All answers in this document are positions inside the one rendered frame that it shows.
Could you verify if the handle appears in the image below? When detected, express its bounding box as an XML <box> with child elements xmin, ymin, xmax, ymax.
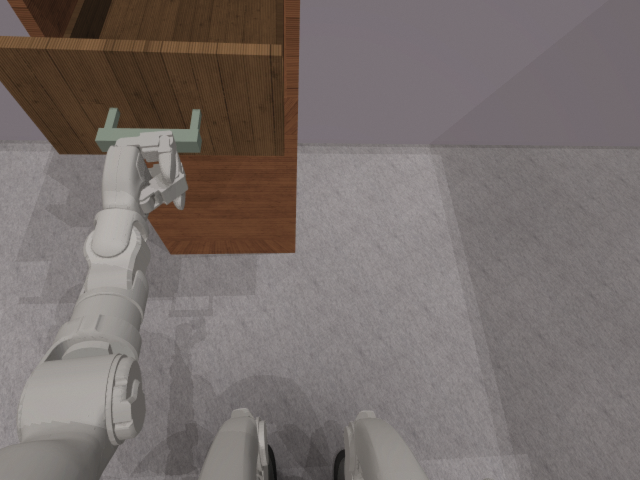
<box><xmin>95</xmin><ymin>108</ymin><xmax>202</xmax><ymax>153</ymax></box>

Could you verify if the drawer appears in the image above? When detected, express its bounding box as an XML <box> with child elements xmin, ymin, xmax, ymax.
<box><xmin>0</xmin><ymin>0</ymin><xmax>284</xmax><ymax>156</ymax></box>

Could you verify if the robot left hand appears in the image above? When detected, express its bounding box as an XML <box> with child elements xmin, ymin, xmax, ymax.
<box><xmin>102</xmin><ymin>130</ymin><xmax>188</xmax><ymax>221</ymax></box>

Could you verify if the cabinet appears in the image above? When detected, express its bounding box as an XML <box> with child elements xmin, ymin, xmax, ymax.
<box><xmin>7</xmin><ymin>0</ymin><xmax>300</xmax><ymax>255</ymax></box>

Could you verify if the robot right shin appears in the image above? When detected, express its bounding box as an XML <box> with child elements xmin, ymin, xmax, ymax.
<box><xmin>344</xmin><ymin>411</ymin><xmax>376</xmax><ymax>480</ymax></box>

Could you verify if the right robot thigh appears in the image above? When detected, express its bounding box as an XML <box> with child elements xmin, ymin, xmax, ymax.
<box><xmin>344</xmin><ymin>418</ymin><xmax>429</xmax><ymax>480</ymax></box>

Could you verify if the robot left forearm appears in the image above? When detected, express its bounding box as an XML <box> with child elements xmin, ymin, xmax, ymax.
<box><xmin>16</xmin><ymin>208</ymin><xmax>151</xmax><ymax>443</ymax></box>

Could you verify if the robot left upper arm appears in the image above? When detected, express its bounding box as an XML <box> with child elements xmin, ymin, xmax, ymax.
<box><xmin>0</xmin><ymin>353</ymin><xmax>146</xmax><ymax>480</ymax></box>

